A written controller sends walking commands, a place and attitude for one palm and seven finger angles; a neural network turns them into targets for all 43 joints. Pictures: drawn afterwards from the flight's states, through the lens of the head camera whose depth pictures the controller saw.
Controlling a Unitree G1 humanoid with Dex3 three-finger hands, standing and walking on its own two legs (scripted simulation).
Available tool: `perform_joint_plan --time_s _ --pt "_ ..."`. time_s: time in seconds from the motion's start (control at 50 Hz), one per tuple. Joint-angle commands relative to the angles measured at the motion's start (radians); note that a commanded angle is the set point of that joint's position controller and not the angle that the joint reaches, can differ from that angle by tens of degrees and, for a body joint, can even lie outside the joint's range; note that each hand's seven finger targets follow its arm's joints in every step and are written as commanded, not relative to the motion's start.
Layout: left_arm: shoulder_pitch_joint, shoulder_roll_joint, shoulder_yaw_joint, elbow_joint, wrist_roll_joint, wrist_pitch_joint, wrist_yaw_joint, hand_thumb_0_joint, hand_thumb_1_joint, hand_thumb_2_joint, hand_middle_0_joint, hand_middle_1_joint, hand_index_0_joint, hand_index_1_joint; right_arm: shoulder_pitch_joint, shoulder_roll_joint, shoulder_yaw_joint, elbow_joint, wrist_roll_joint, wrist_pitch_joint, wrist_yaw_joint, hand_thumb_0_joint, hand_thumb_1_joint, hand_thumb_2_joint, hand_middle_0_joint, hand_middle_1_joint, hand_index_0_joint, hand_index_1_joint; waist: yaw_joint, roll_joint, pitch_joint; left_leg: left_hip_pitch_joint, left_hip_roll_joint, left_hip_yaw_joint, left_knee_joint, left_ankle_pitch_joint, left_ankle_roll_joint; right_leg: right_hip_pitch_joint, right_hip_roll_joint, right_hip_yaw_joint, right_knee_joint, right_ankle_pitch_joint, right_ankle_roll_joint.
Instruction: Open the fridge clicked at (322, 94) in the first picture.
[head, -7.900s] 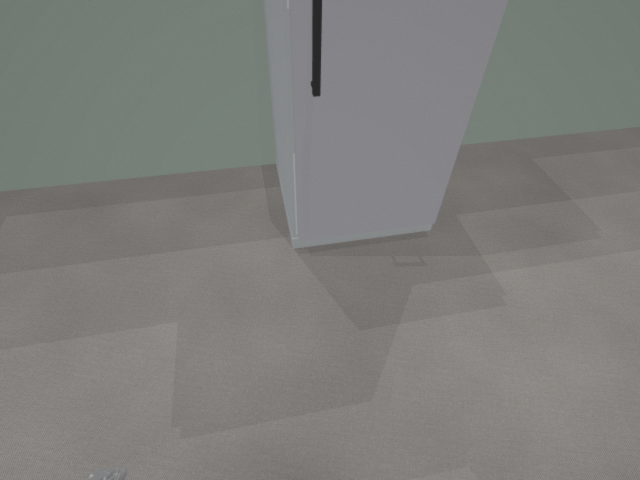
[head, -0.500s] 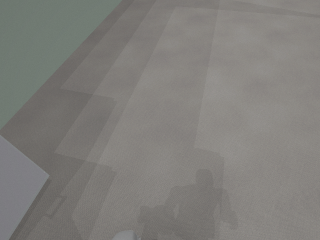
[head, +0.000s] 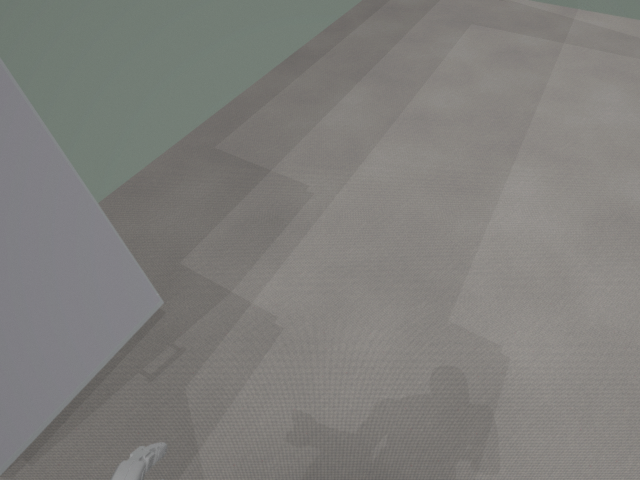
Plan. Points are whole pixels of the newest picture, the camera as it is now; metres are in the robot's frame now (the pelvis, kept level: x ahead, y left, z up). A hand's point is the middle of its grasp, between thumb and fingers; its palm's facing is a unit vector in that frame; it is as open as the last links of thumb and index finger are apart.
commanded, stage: turn to face it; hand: left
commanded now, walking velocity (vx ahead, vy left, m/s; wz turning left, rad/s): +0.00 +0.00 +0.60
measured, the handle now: out of the picture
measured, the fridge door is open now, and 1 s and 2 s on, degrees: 0 0 0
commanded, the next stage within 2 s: take the last steps up to it in 1.62 s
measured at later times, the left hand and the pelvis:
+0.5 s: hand out of the picture -0.04 +0.25 -0.18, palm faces +0.35 -0.90 -0.26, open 7.4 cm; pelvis -0.02 +0.02 +0.00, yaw +18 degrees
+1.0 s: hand out of the picture -0.04 +0.20 -0.13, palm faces +0.57 -0.77 -0.29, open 7.4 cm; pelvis -0.01 -0.02 +0.01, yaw +36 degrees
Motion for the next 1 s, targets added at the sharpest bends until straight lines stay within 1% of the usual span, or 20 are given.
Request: perform_joint_plan --time_s 0.0,0.04,0.1,0.22,0.34,0.36,0.38,0.4,0.42,0.44,0.48,0.54,0.68,0.78,0.8,0.82,0.84,0.86,0.92,0.98 --pt "0.157 0.279 0.063 -0.057 0.024 -0.045 0.023 0.0 0.9 0.9 -0.2 -0.3 -0.2 -0.3 -0.03 -0.105 -0.046 -0.134 0.014 -0.022 -0.007 0.0 -0.9 -0.9 0.2 0.3 0.2 0.3 0.069 -0.318 -0.139 -0.312 -0.038 0.052 0.409 -0.341 -0.026 0.289 -0.465 0.417 -0.368 0.279 -0.2" --pt "0.067 0.208 0.054 -0.073 0.017 -0.041 0.026 0.0 0.9 0.9 -0.2 -0.3 -0.2 -0.3 -0.047 -0.14 -0.061 -0.101 0.003 -0.001 -0.001 0.0 -0.9 -0.9 0.2 0.3 0.2 0.3 0.039 -0.241 -0.053 -0.286 0.03 0.01 0.651 -0.257 -0.014 0.094 -0.392 0.334 -0.387 0.097 -0.225" --pt "-0.022 0.136 0.03 -0.091 0.021 -0.044 0.025 0.0 0.9 0.9 -0.2 -0.3 -0.2 -0.3 0.01 -0.113 -0.051 -0.054 0.0 0.009 0.018 0.0 -0.9 -0.9 0.2 0.3 0.2 0.3 -0.011 -0.19 -0.019 -0.259 0.06 0.073 0.675 -0.111 -0.041 0.07 -0.274 0.088 -0.343 0.185 -0.173" --pt "0.094 0.188 0.045 -0.033 0.028 -0.038 0.025 0.0 0.9 0.9 -0.2 -0.3 -0.2 -0.3 -0.088 -0.085 -0.029 -0.074 0.009 0.007 0.019 0.0 -0.9 -0.9 0.2 0.3 0.2 0.3 0.055 -0.197 -0.045 -0.194 0.069 0.166 0.378 -0.184 -0.058 0.183 -0.32 -0.002 -0.291 0.374 -0.207" --pt "0.1 0.211 0.059 -0.009 0.023 -0.023 0.016 0.0 0.9 0.9 -0.2 -0.3 -0.2 -0.3 -0.025 -0.094 -0.02 -0.068 0.013 -0.016 0.009 0.0 -0.9 -0.9 0.2 0.3 0.2 0.3 0.036 -0.217 -0.115 0.0 0.048 0.235 0.035 -0.086 -0.029 0.185 -0.326 -0.087 -0.135 0.462 -0.157" --pt "0.091 0.203 0.061 -0.011 0.015 -0.018 0.013 0.0 0.9 0.9 -0.2 -0.3 -0.2 -0.3 0.026 -0.118 -0.027 -0.059 0.011 -0.024 0.01 0.0 -0.9 -0.9 0.2 0.3 0.2 0.3 0.003 -0.156 -0.143 0.111 0.059 0.216 -0.099 0.032 -0.017 0.126 -0.309 -0.124 -0.042 0.402 -0.114" --pt "0.093 0.161 0.056 -0.025 0.007 -0.01 0.009 0.0 0.9 0.9 -0.2 -0.3 -0.2 -0.3 0.078 -0.2 -0.046 -0.052 0.008 -0.033 0.008 0.0 -0.9 -0.9 0.2 0.3 0.2 0.3 -0.027 0.055 -0.171 0.259 0.194 0.015 -0.192 0.185 0.038 -0.05 -0.23 -0.16 0.153 0.186 -0.052" --pt "0.058 0.088 0.036 -0.077 0.005 -0.008 0.002 0.0 0.9 0.9 -0.2 -0.3 -0.2 -0.3 0.131 -0.306 -0.072 -0.051 0.005 -0.035 0.001 0.0 -0.9 -0.9 0.2 0.3 0.2 0.3 -0.057 0.333 -0.151 0.324 0.442 -0.299 -0.224 0.553 0.176 -0.303 -0.104 -0.148 0.354 -0.333 0.019" --pt "-0.027 0.113 0.03 -0.089 0.018 0.003 0.012 0.0 0.9 0.9 -0.2 -0.3 -0.2 -0.3 0.184 -0.302 -0.072 -0.018 0.005 -0.034 -0.011 0.0 -0.9 -0.9 0.2 0.3 0.2 0.3 -0.093 0.244 -0.158 0.277 0.46 -0.319 -0.222 0.492 0.227 -0.308 -0.1 -0.031 0.478 -0.328 0.004" --pt "-0.057 0.097 0.037 -0.082 0.013 0.002 0.013 0.0 0.9 0.9 -0.2 -0.3 -0.2 -0.3 0.152 -0.284 -0.066 -0.02 0.003 -0.035 -0.023 0.0 -0.9 -0.9 0.2 0.3 0.2 0.3 -0.077 0.24 -0.137 0.236 0.407 -0.288 -0.217 0.429 0.222 -0.332 -0.095 0.009 0.527 -0.262 0.001" --pt "-0.012 0.11 0.043 -0.045 0.011 -0.004 0.0 0.0 0.9 0.9 -0.2 -0.3 -0.2 -0.3 0.02 -0.218 -0.044 -0.056 0.002 -0.039 -0.028 0.0 -0.9 -0.9 0.2 0.3 0.2 0.3 -0.014 0.169 -0.098 0.151 0.313 -0.173 -0.221 0.335 0.185 -0.285 -0.094 0.026 0.536 -0.115 0.004" --pt "0.029 0.105 0.041 -0.02 0.01 -0.002 -0.002 0.0 0.9 0.9 -0.2 -0.3 -0.2 -0.3 -0.01 -0.204 -0.037 -0.065 0.004 -0.042 -0.027 0.0 -0.9 -0.9 0.2 0.3 0.2 0.3 0.003 0.131 -0.096 0.135 0.259 -0.113 -0.226 0.351 0.168 -0.225 -0.07 0.02 0.46 -0.067 0.011" --pt "-0.033 0.093 0.033 -0.059 0.006 -0.007 0.008 0.0 0.9 0.9 -0.2 -0.3 -0.2 -0.3 0.04 -0.213 -0.051 -0.049 0.0 -0.03 -0.024 0.0 -0.9 -0.9 0.2 0.3 0.2 0.3 -0.025 0.129 -0.104 0.158 0.254 -0.239 -0.207 0.351 0.196 -0.172 -0.018 0.032 0.262 -0.107 0.01" --pt "0.063 0.099 0.033 -0.049 -0.001 -0.021 0.015 0.0 0.9 0.9 -0.2 -0.3 -0.2 -0.3 -0.019 -0.206 -0.06 -0.072 0.003 -0.02 -0.019 0.0 -0.9 -0.9 0.2 0.3 0.2 0.3 0.025 0.134 -0.119 0.01 0.195 -0.276 -0.13 0.356 0.156 0.085 0.03 0.01 -0.051 0.009 -0.01" --pt "0.111 0.112 0.039 -0.043 0.0 -0.029 0.019 0.0 0.9 0.9 -0.2 -0.3 -0.2 -0.3 -0.029 -0.191 -0.059 -0.082 0.008 -0.02 -0.017 0.0 -0.9 -0.9 0.2 0.3 0.2 0.3 0.053 0.094 -0.136 -0.055 0.158 -0.259 -0.075 0.285 0.12 0.196 0.008 0.02 -0.201 0.096 -0.016" --pt "0.136 0.183 0.053 -0.042 0.013 -0.04 0.026 0.0 0.9 0.9 -0.2 -0.3 -0.2 -0.3 -0.009 -0.131 -0.052 -0.091 0.017 -0.02 -0.012 0.0 -0.9 -0.9 0.2 0.3 0.2 0.3 0.063 -0.097 -0.15 -0.218 0.063 -0.167 0.082 0.067 0.051 0.339 -0.165 0.187 -0.341 0.055 -0.065" --pt "0.13 0.257 0.064 -0.054 0.025 -0.041 0.028 0.0 0.9 0.9 -0.2 -0.3 -0.2 -0.3 -0.01 -0.087 -0.044 -0.119 0.016 -0.021 -0.009 0.0 -0.9 -0.9 0.2 0.3 0.2 0.3 0.067 -0.315 -0.125 -0.347 -0.069 0.033 0.32 -0.292 -0.024 0.321 -0.428 0.433 -0.394 0.119 -0.189" --pt "0.102 0.243 0.059 -0.068 0.015 -0.037 0.03 0.0 0.9 0.9 -0.2 -0.3 -0.2 -0.3 -0.009 -0.145 -0.06 -0.11 0.002 -0.009 -0.009 0.0 -0.9 -0.9 0.2 0.3 0.2 0.3 0.056 -0.243 -0.107 -0.307 -0.008 -0.01 0.506 -0.299 -0.014 0.17 -0.456 0.402 -0.409 0.033 -0.237" --pt "-0.045 0.15 0.035 -0.087 0.018 -0.037 0.028 0.0 0.9 0.9 -0.2 -0.3 -0.2 -0.3 0.004 -0.128 -0.058 -0.066 -0.003 0.011 0.011 0.0 -0.9 -0.9 0.2 0.3 0.2 0.3 -0.016 -0.165 0.011 -0.282 0.048 0.043 0.687 -0.139 -0.03 0.032 -0.301 0.165 -0.365 0.095 -0.194" --pt "-0.005 0.143 0.032 -0.071 0.023 -0.041 0.027 0.0 0.9 0.9 -0.2 -0.3 -0.2 -0.3 0.003 -0.105 -0.049 -0.058 0.005 0.013 0.018 0.0 -0.9 -0.9 0.2 0.3 0.2 0.3 -0.001 -0.199 -0.004 -0.256 0.058 0.097 0.615 -0.122 -0.051 0.082 -0.278 0.048 -0.334 0.21 -0.179"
